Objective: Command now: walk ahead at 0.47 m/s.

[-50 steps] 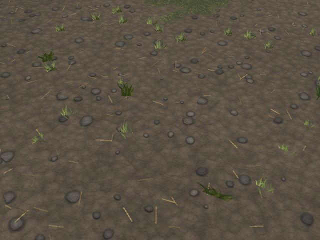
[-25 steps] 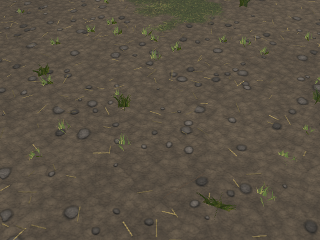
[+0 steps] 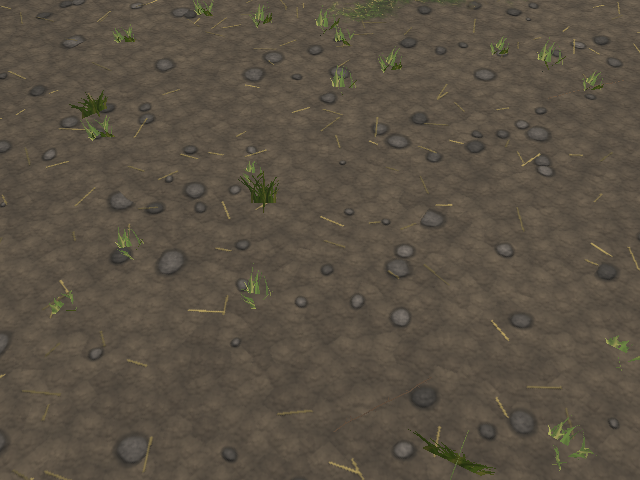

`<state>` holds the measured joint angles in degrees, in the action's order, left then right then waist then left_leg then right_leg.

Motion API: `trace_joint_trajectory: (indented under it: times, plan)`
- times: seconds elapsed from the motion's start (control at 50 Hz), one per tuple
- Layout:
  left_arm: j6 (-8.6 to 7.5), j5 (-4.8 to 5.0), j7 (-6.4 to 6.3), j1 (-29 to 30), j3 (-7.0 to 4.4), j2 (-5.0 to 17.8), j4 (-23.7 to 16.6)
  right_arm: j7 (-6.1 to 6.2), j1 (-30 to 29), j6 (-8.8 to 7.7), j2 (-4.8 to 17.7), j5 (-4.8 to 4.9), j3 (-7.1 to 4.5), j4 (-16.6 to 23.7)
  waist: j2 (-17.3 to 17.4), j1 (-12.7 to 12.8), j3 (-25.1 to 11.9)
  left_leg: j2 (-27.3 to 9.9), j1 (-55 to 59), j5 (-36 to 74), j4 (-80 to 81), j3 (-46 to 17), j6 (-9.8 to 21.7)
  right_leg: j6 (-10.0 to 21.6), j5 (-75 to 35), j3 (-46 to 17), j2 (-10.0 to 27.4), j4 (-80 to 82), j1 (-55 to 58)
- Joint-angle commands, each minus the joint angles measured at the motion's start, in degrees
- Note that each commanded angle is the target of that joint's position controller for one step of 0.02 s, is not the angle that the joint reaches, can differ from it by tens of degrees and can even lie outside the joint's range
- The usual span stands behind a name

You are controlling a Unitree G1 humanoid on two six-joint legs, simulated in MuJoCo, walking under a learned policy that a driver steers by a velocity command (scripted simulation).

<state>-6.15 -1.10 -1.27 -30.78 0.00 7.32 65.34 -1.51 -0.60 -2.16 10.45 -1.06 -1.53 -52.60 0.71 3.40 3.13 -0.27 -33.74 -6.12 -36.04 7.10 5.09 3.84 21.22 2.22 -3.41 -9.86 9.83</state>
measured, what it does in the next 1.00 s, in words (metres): walks ahead, turning left: left foot, then right foot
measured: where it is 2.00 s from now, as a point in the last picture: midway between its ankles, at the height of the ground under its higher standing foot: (238, 226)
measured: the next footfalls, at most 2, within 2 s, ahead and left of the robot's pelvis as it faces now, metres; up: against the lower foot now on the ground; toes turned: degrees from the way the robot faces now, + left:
left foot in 0.06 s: +0.21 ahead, +0.07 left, +0.00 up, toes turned +4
right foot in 0.60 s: +0.53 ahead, -0.09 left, +0.00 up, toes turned +3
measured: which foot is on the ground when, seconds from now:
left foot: up 0.00-0.04, down 0.06-0.60, up 0.62-1.00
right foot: down 0.00-0.06, up 0.08-0.58, down 0.60-1.00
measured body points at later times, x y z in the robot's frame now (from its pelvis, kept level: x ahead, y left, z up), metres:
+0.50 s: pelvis +0.29 +0.01 +0.01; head +0.32 +0.02 +0.46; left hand +0.46 +0.22 -0.12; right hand +0.19 -0.21 -0.13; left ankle +0.17 +0.07 -0.73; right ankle +0.46 -0.12 -0.69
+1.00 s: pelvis +0.55 +0.01 +0.01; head +0.58 +0.01 +0.46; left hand +0.44 +0.23 -0.13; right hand +0.78 -0.17 -0.11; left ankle +0.66 +0.17 -0.68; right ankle +0.49 -0.09 -0.73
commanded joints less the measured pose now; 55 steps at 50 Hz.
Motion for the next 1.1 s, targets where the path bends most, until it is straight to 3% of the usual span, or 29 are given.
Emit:
trace_joint_trajectory:
  times: [0.02, 0.04, 0.06, 0.08, 0.1, 0.12, 0.14, 0.18, 0.2, 0.24, 0.28, 0.36, 0.42, 0.5, 0.54, 0.58, 0.6, 0.62, 0.64, 0.66, 0.68, 0.7, 0.74, 0.8, 0.84, 0.92, 1.0, 1.06, 1.1]
  plan:
    - [-0.52, -0.11, -0.49, -0.23, -1.85, 10.09, -1.28, 1.12, 9.29, -1.14, 5.93, 0.25, -1.88, 0.09, -7.11, -7.82, -1.94, 4.56, 15.69, -1.57, 2.97, 1.24, 3.45, 4.13, -67.21, -2.56, 14.53, -14.88, -5.04]
    - [-0.21, 0.13, -0.42, 1.06, -2.09, 10.7, -1.58, 1.54, 18.27, -1.6, 6.92, 0.15, -2.69, -2.94, -6.21, -11.64, -6.31, 4.71, 25.51, 0.62, 7.12, 0.81, 4.55, 3.52, -64.42, -1.6, 13.54, -25.45, -6.97]
    - [-0.1, 0.4, -0.07, 1.01, -1.85, 9.7, -2.37, 2.08, 26.57, -1.93, 9.92, -1.03, -3.84, -5.09, -3.64, -14.39, -11.0, -2.61, 38.18, -5.41, 8.48, -6.9, 6.47, 3.18, -48.68, -0.71, 11.43, -39.56, -16.38]
    - [0.19, 1.43, 0.67, -3.61, -0.84, 3.16, -3.8, 2.02, 30.29, -1.89, 15.08, -2.31, -5.05, -5.03, 7.73, -11.12, -16.91, -19.75, 50.68, -13.47, 12.08, -33.57, 12.71, 1.42, -6.21, 1.79, 2.25, -62.13, -33.92]
    - [0.54, 1.08, 1.03, -3.66, -2.16, 6.67, -3.64, 1.18, 26.33, -1.23, 14.35, -0.35, -5.11, -4.99, 6.78, -9.57, -17.59, -22.37, 49.36, -19.76, 21.63, -49.5, 16.38, 2.05, 5.9, -4.99, -0.81, -71.34, -42.62]
    - [0.69, 0.34, 1.02, 2.38, -2.65, 8.22, -5.68, 1.04, 19.07, -1.29, 11.07, 0.6, -4.24, -3.78, 3.51, -6.64, -7.47, -20.78, 40.7, -24.95, 23.72, -41.01, 14.13, 2.7, 0.37, -5.7, 3.57, -70.62, -46.71]
    - [0.43, -0.11, 1.25, 6.72, -2.73, 8.13, -6.78, 0.74, 15.36, -1.87, 6.94, 0.76, -3.2, -3.09, -0.38, -5.88, -2.05, -18.41, 32.14, -20.05, 25.96, -33.93, 12.29, 2.71, -3.9, -5.27, 5.61, -67.25, -45.55]
    - [1.33, -1.06, 1.56, 6.8, -2.75, 5.92, -6.67, 1.16, 15.33, -3.04, 3.24, 0.28, -1.91, -4.39, -1.16, -2.28, 0.55, -13.73, 23.12, -7.33, 27.44, -23.86, 8.95, 1.79, -6.06, -5.27, 8.19, -61.15, -39.41]
    - [2.05, -1.28, 1.87, 5.86, -2.62, 4.62, -6.43, 1.39, 16.67, -3.51, 2.7, 0.18, -1.57, -5.21, -0.53, -1.34, 0.22, -12.48, 21.71, -3.22, 27.71, -20.54, 8.22, 1.18, -6.2, -5.01, 8.59, -59.19, -37.5]
    - [3.01, -1.32, 2.2, 7.46, -2.74, 4.37, -7.33, 1.61, 20.1, -4.29, 4.11, 0.17, -1.6, -6.41, 0.49, -0.84, 0.58, -11.29, 21.49, 3.75, 28.02, -16.83, 8.1, 0.22, -7.12, -3.54, 8.89, -56.24, -38.71]
    - [3.65, -1.33, 2.49, 12.76, -2.9, 5.18, -9.4, 1.64, 22.36, -4.4, 5.57, 0.28, -1.69, -6.81, 1.17, -1.39, 1.9, -10.34, 22.59, 5.15, 29.34, -14.34, 7.64, -0.74, -10.87, -2.13, 9.72, -52.22, -43.15]
    - [3.68, -0.6, 2.91, 24.01, -2.69, 5.58, -13.42, 1.62, 26.89, -4.17, 5.13, 0.46, -1.1, -7.25, 1.74, -4.11, 3.43, -8.41, 26.57, 13.53, 29.52, -10.74, 5.64, -2.2, -18.85, 0.54, 9.39, -39.51, -47.4]
    - [3.46, -0.23, 2.98, 30.46, -2.26, 5.04, -15.7, 1.92, 31.15, -4.05, 5.06, 0.5, -0.81, -8.17, 2.6, -6.29, 3.32, -8.32, 30.37, 19.45, 27.82, -11.36, 5.07, -2.71, -21.92, 2.0, 7.4, -30.99, -46.3]
    - [2.77, 0.0, 2.74, 35.44, -2.29, 6.16, -18.23, 2.56, 33.07, -3.54, 6.43, -0.18, -1.06, -8.39, 3.22, -7.4, 2.91, -10.32, 38.4, 25.64, 23.29, -14.27, 6.89, -2.17, -19.16, 1.56, 5.64, -25.28, -47.02]
    - [2.04, 0.2, 2.54, 33.95, -2.6, 7.33, -18.74, 2.85, 31.24, -3.36, 7.39, -0.51, -1.43, -7.84, 3.76, -5.57, 2.15, -11.02, 39.54, 31.16, 19.77, -15.07, 6.5, -1.02, -15.22, 1.07, 4.55, -22.22, -42.65]
    - [1.07, 0.22, 1.71, 22.94, -3.74, 9.63, -15.81, 2.59, 28.67, -3.39, 8.59, -0.37, -1.89, -7.08, 3.74, -0.65, -3.17, -9.13, 37.33, 40.28, 8.44, -14.06, 4.66, 0.8, -12.89, 1.96, 1.53, -17.48, -27.36]
    - [0.33, -0.65, 1.0, 13.58, -4.72, 11.92, -13.47, 2.3, 27.32, -3.49, 8.14, 0.29, -1.85, -6.31, 2.11, 3.44, -8.64, -6.63, 30.12, 33.05, -2.84, -12.44, 3.57, 2.46, -15.65, -0.79, 4.75, -15.46, -13.06]
    - [0.03, -2.54, 0.13, 5.41, -6.19, 17.71, -13.44, 1.97, 28.12, -3.65, 3.94, 2.02, -0.89, -3.35, -5.35, 4.95, -17.98, -1.47, 15.71, 10.95, -21.08, -9.41, 1.78, 5.97, -9.19, -18.48, 20.72, -14.5, 3.54]
    - [0.89, -2.49, 0.82, 6.95, -6.8, 20.0, -14.01, 2.41, 33.87, -2.96, 1.7, 3.17, -0.88, -2.93, -13.77, 1.44, -23.11, 5.14, 1.86, -25.37, -34.94, -7.8, 1.12, 11.58, -9.85, -38.95, 31.42, -8.81, 9.92]
    - [1.59, -1.15, 1.11, 11.7, -5.87, 14.73, -14.82, 2.68, 30.32, -2.13, 6.66, 1.43, -2.24, -3.36, -5.53, -0.2, -16.46, 0.63, -1.11, -20.29, -38.58, -10.84, 1.74, 10.14, -3.32, -35.69, 28.16, -7.22, 2.73]
    - [1.35, -0.62, 1.24, 16.2, -4.72, 10.55, -15.39, 2.25, 26.1, -2.06, 5.93, 0.82, -2.4, -2.49, -2.48, -1.2, -8.12, -1.35, -1.52, -15.25, -36.69, -10.91, 1.48, 8.26, -3.87, -26.47, 25.6, -4.88, -6.39]
    - [0.98, -0.72, 1.3, 18.23, -4.27, 8.84, -15.34, 1.85, 24.24, -1.86, 4.36, 0.48, -2.37, -2.04, -2.24, -2.33, -4.25, -3.12, -0.28, -12.42, -34.44, -10.69, 1.25, 6.43, -7.24, -19.82, 22.87, -2.72, -12.26]
    - [0.33, -0.3, 0.67, 17.1, -3.73, 6.99, -13.89, 0.82, 24.24, -0.37, 3.4, -0.75, -2.74, -1.61, -4.96, -4.47, -1.79, -4.63, 2.24, -10.59, -32.19, -9.97, 0.32, 4.21, -13.09, -11.1, 19.55, -0.61, -18.14]
    - [-1.05, 0.35, 0.61, 13.59, -3.94, 7.82, -12.44, -0.18, 20.89, 1.18, 2.2, -0.88, -2.81, 0.47, -5.08, -5.28, -1.26, -5.28, -0.79, -6.71, -31.29, -8.76, -0.4, 4.16, -20.67, -4.63, 19.03, 0.77, -18.27]
    - [-1.32, 0.13, 0.65, 12.19, -4.1, 8.51, -12.13, -0.68, 16.64, 1.63, 2.49, -0.97, -2.75, 2.29, -4.81, -5.05, -0.34, -5.87, -4.37, -2.62, -29.22, -8.13, -0.88, 4.15, -23.12, -0.97, 18.57, 1.41, -17.64]
    - [-1.36, -0.06, 0.68, 10.22, -3.95, 8.92, -11.6, -1.67, 7.46, 1.43, 2.62, -0.75, -2.09, 6.03, -4.73, -3.77, 1.83, -5.22, -4.69, 5.44, -15.42, -5.3, -1.5, 3.66, -27.94, 5.79, 16.66, 1.5, -16.82]
    - [-0.93, -0.06, 0.11, 6.53, -4.46, 11.42, -10.74, -2.39, 0.19, 1.3, 2.95, -0.98, -1.52, 9.12, -4.76, -1.72, 2.75, -3.97, -2.07, 5.25, -4.54, -0.94, 0.12, 3.44, -32.67, 9.19, 18.71, 0.64, -11.01]
    - [0.24, -0.27, -0.45, 5.26, -4.76, 12.66, -10.18, -2.3, -0.36, 1.23, 4.14, -1.31, -1.95, 10.08, -5.47, -2.26, 1.83, -1.13, 0.98, -1.47, -0.85, 1.5, 2.68, 2.85, -47.65, 11.9, 19.76, -5.34, -5.06]
    - [1.28, -0.39, -0.67, 5.53, -5.28, 14.57, -10.22, -1.77, 5.0, 1.19, 5.62, -1.49, -2.75, 8.96, -6.88, -4.72, -1.82, 2.9, 7.84, -7.63, 0.37, 3.19, 5.01, 2.45, -62.41, 13.38, 19.93, -16.08, -2.79]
